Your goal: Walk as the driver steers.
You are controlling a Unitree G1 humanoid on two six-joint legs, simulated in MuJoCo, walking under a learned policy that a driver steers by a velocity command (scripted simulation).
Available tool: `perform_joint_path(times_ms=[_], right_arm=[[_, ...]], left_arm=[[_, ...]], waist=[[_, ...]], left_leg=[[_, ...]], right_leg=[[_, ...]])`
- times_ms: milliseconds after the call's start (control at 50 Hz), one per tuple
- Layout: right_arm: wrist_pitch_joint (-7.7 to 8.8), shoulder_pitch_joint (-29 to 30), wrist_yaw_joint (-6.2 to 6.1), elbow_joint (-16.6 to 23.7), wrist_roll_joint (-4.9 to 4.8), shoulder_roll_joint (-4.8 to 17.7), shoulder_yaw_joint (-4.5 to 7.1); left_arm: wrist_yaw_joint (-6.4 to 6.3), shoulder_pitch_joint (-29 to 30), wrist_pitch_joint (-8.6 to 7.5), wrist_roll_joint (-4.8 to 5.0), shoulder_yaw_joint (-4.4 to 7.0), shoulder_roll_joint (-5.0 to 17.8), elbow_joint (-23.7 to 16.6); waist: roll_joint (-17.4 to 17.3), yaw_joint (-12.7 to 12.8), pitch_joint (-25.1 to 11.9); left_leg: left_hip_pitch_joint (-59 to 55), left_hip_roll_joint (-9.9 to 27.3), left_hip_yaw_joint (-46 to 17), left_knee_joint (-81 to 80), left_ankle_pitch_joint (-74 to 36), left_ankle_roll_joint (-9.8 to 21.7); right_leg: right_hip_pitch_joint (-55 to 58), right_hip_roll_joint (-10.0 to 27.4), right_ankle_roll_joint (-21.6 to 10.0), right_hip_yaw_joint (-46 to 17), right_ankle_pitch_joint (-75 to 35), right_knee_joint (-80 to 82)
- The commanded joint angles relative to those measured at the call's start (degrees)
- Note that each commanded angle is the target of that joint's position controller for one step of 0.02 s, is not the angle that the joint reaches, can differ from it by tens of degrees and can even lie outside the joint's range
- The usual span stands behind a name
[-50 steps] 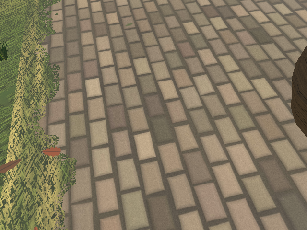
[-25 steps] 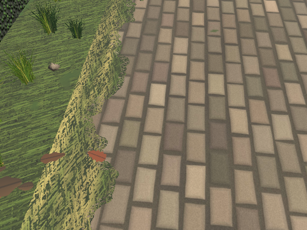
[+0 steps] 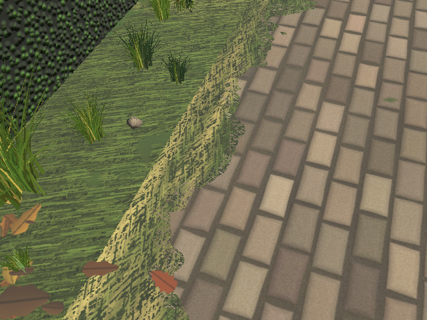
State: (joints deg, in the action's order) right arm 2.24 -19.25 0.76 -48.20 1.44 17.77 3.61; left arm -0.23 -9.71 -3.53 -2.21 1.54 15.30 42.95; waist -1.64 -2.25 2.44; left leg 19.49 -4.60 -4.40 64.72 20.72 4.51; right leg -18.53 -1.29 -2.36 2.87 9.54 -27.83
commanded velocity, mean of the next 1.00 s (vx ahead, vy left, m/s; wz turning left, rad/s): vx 0.29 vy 0.00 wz -0.33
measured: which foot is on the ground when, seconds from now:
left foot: up 0.00-0.34, down 0.36-0.82, up 0.84-1.00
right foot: down 0.00-0.36, up 0.38-0.78, down 0.80-1.00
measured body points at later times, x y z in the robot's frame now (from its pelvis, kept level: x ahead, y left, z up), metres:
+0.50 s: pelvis +0.25 +0.03 +0.01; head +0.28 +0.05 +0.46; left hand +0.30 +0.30 -0.14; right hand +0.37 -0.23 -0.10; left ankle +0.29 +0.11 -0.73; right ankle +0.17 -0.09 -0.65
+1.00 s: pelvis +0.35 -0.01 +0.00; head +0.39 -0.04 +0.44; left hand +0.58 +0.19 -0.11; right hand +0.36 -0.30 -0.14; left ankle +0.39 +0.13 -0.65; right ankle +0.41 -0.09 -0.73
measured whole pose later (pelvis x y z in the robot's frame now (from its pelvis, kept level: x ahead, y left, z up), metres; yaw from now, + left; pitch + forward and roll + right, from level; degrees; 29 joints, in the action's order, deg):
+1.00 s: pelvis +0.35 -0.01 +0.00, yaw -24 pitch +1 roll +1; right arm -2.8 -8.9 -1.9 -43.9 1.5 14.5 2.5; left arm 0.0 -9.6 2.6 -0.5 3.8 15.5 42.0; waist -0.8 0.4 5.9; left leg 30.1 0.9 -1.1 66.9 26.0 -1.7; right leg -22.0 -5.2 -5.7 -0.8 6.0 -27.7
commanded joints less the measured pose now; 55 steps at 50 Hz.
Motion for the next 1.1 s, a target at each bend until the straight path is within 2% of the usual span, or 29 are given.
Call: perform_joint_path(times_ms=[20,80,140,180,240,300,320,340,360,380,400,420,440,480,540,600,660,760,780,800,820,840,860,880,900,920,940,1000,1100], right_arm=[[-0.37,-2.41,1.08,2.86,0.77,2.26,0.08],[-0.70,1.83,1.55,4.15,1.00,1.74,-0.31],[-0.25,10.16,2.16,7.10,1.50,0.58,-1.44],[0.15,15.60,2.40,8.56,1.11,-1.27,-2.62],[0.57,19.10,1.99,9.42,0.42,-0.55,-2.97],[1.40,17.57,0.98,9.28,0.35,1.23,-2.46],[1.88,13.20,0.51,7.88,0.59,1.92,-2.04],[2.65,5.90,-0.23,5.40,1.40,4.15,-1.09],[3.12,-3.88,-1.16,4.53,2.69,8.75,0.14],[2.17,-4.90,-1.53,4.49,2.47,13.90,1.51],[1.48,-2.54,-1.45,4.84,0.81,9.07,0.89],[1.69,2.25,-1.41,5.41,0.42,4.58,-0.43],[2.16,4.78,-1.27,5.39,0.19,2.17,-1.02],[2.99,6.03,-1.50,4.82,-0.14,0.23,-1.54],[3.71,5.29,-1.76,4.03,-0.76,1.26,-1.04],[2.95,5.57,-2.29,3.40,-0.77,1.54,-0.81],[2.32,5.18,-2.40,2.85,-0.80,2.63,-0.37],[0.74,3.65,-2.53,2.20,-1.08,5.54,1.15],[0.11,3.87,-2.64,2.21,-1.25,5.67,1.30],[-0.37,1.84,-2.49,1.93,-1.06,5.50,1.30],[-0.79,-1.15,-2.22,4.07,-0.24,2.71,0.57],[-2.18,-1.51,-2.20,6.39,-0.84,1.60,0.25],[-3.14,0.67,-2.38,5.48,0.23,3.00,0.26],[-3.42,3.99,-2.42,6.00,-0.46,2.33,0.18],[-3.45,5.64,-2.76,5.81,-0.58,2.05,0.18],[-3.92,5.56,-2.96,6.09,-0.03,2.50,0.34],[-4.66,4.21,-2.95,5.47,0.61,2.53,0.41],[-5.97,3.09,-2.88,5.81,-0.08,1.41,0.32],[-7.02,6.51,-3.29,7.37,-0.45,1.15,0.32]], left_arm=[[0.43,-6.82,-1.68,0.60,1.45,5.35,0.53],[1.00,-9.11,-2.88,1.26,1.70,5.74,2.52],[1.18,-10.90,-2.43,1.86,1.47,5.16,4.49],[1.26,-12.71,-2.12,2.02,1.63,5.64,5.55],[1.15,-15.94,-1.63,1.68,2.36,8.12,7.09],[0.83,-16.29,-1.05,1.44,2.71,9.00,7.86],[0.73,-15.68,-0.88,1.67,2.78,9.16,7.98],[0.81,-16.00,-0.91,1.99,2.46,7.89,8.00],[0.94,-14.49,-1.21,2.37,1.71,5.13,5.46],[0.59,-20.28,-0.85,3.56,0.69,-0.37,3.67],[0.04,-17.72,0.31,1.89,2.33,6.25,5.16],[0.38,-14.57,0.63,1.77,2.73,5.97,4.87],[0.60,-13.56,0.94,1.82,2.61,4.32,4.97],[0.93,-14.60,2.53,0.78,3.03,3.43,5.55],[1.56,-12.96,4.05,0.72,3.20,1.76,4.24],[2.39,-7.16,4.61,0.51,2.64,0.70,1.48],[3.24,-2.61,4.59,0.42,1.83,-0.03,-0.54],[3.23,-1.71,4.32,-0.27,2.64,3.01,-2.67],[2.94,-4.64,3.75,-0.54,2.96,3.40,-2.06],[2.20,-8.94,2.80,-1.04,3.62,5.25,-0.92],[1.24,-11.63,2.14,-0.97,5.18,12.16,-1.60],[0.94,-11.76,3.31,1.87,6.65,16.64,-2.29],[0.76,-10.87,4.31,3.34,6.24,14.00,-3.06],[0.28,-7.03,5.00,2.73,5.35,11.20,-3.39],[-0.13,-3.47,5.62,2.02,4.45,8.53,-3.56],[-0.42,-1.10,5.89,2.20,4.05,7.26,-3.91],[-0.38,-0.52,6.00,1.90,3.80,6.49,-4.17],[0.17,-0.89,5.63,1.55,4.36,8.46,-4.30],[0.02,-1.07,6.52,1.15,4.77,9.17,-4.56]], waist=[[7.76,1.65,-2.38],[7.26,1.58,-1.67],[6.78,2.10,-0.08],[6.88,3.61,0.43],[6.86,4.74,0.25],[6.97,3.17,-0.68],[6.09,0.81,-2.35],[3.20,-1.96,-6.80],[-3.31,-6.12,-14.71],[-14.52,-3.25,-19.80],[-6.14,-3.33,-14.73],[-3.20,-1.16,-6.47],[-2.85,0.45,-3.15],[-4.44,3.34,-2.10],[-4.52,4.90,-3.90],[-5.71,4.36,-2.29],[-5.82,3.03,-2.64],[-4.99,2.46,-3.99],[-3.13,3.93,-5.56],[2.22,5.93,-8.69],[12.93,5.24,-12.87],[18.50,5.09,-19.62],[7.64,6.10,-18.04],[6.05,5.14,-10.99],[3.98,3.32,-5.79],[5.22,1.90,-4.14],[5.70,1.49,-5.23],[4.89,1.13,-8.79],[7.92,2.98,-8.21]], left_leg=[[10.92,4.58,-2.01,0.56,-2.83,-0.87],[15.36,4.85,-1.78,-2.94,-5.57,-1.61],[16.92,7.54,3.39,-13.50,-11.59,-3.23],[12.75,7.38,6.07,-22.05,-15.04,-4.17],[8.41,5.89,7.18,-28.41,-15.69,-4.34],[3.13,4.80,6.42,-33.12,-12.15,-2.88],[-3.47,3.81,6.60,-37.00,-12.28,-2.05],[-14.66,5.14,4.88,-39.36,-12.64,-0.55],[-27.89,18.62,-8.76,-41.31,-4.80,2.51],[-37.20,32.06,-29.67,-47.24,-0.62,8.13],[-31.05,30.07,-30.80,-48.98,5.47,8.69],[-23.96,27.12,-21.59,-49.80,-2.94,7.46],[-18.83,24.50,-13.48,-50.38,-17.61,6.38],[-13.47,21.18,-3.06,-49.31,-38.51,4.56],[-12.83,20.59,3.87,-48.71,-50.64,5.02],[-11.73,19.15,9.72,-49.18,-48.44,4.72],[-10.28,18.18,14.07,-47.60,-46.09,4.01],[-14.63,20.89,14.05,-36.72,-46.70,2.60],[-14.38,19.89,15.06,-29.66,-45.35,1.52],[-11.77,17.18,16.43,-18.89,-38.27,-1.22],[0.45,12.54,17.55,-2.78,-7.28,-4.22],[12.01,1.73,10.14,9.81,19.28,-6.33],[13.64,5.65,3.75,11.80,17.16,-6.63],[14.51,6.19,3.33,11.14,12.68,-6.49],[14.22,7.33,2.56,7.12,8.37,-6.36],[12.52,7.62,2.23,4.00,5.84,-6.32],[10.18,6.44,2.90,4.43,4.59,-6.25],[8.64,4.54,2.19,3.27,3.75,-6.38],[9.78,3.24,1.04,-3.56,2.40,-6.35]], right_leg=[[10.63,14.96,-7.22,-17.34,-6.65,15.84],[12.19,14.73,-8.37,-12.59,-12.52,17.73],[11.68,12.11,-8.73,-9.27,-14.86,19.32],[9.56,10.23,-8.19,-7.58,-16.81,18.96],[11.00,11.64,-7.92,-9.31,-20.43,16.53],[13.79,13.18,-6.99,-12.31,-22.87,11.73],[13.08,12.07,-6.14,-11.70,-25.67,6.68],[9.77,8.87,-5.00,-9.40,-24.92,-3.16],[0.64,5.17,-3.58,-6.52,-9.64,-18.83],[-15.68,-2.31,-2.13,-1.76,21.47,-34.35],[-19.83,0.67,-2.81,-5.40,20.22,-39.87],[-20.15,2.63,-2.71,-6.31,15.46,-39.76],[-18.08,3.99,-1.89,-5.82,12.86,-38.17],[-13.58,4.58,0.01,-4.86,11.94,-36.91],[-13.42,3.38,1.51,-3.61,7.89,-36.31],[-14.64,3.78,2.31,-1.83,1.29,-27.65],[-8.50,2.99,1.45,0.81,-4.78,-16.17],[-3.44,0.91,-2.12,2.38,2.10,-7.52],[0.50,-0.43,-3.23,2.80,0.75,-3.33],[7.65,-0.20,-4.88,0.26,-9.19,2.25],[18.29,14.85,-8.62,-17.57,-35.68,0.89],[24.84,24.45,-20.71,-35.25,-47.62,3.60],[22.07,23.16,-20.24,-30.45,-39.67,5.50],[15.33,20.18,-18.60,-25.76,-34.37,6.61],[9.74,16.06,-15.23,-21.79,-30.49,7.70],[6.23,13.25,-13.00,-19.15,-29.49,7.84],[4.83,11.86,-12.03,-17.94,-31.75,7.50],[4.99,11.28,-11.36,-18.86,-31.66,7.16],[5.29,10.42,-9.37,-24.44,-14.65,9.59]])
